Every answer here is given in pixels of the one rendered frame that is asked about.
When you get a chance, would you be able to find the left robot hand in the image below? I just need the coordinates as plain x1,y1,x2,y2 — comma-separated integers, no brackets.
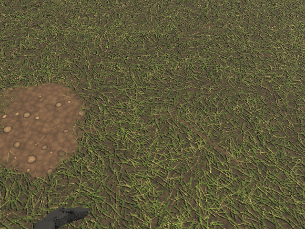
32,207,89,229

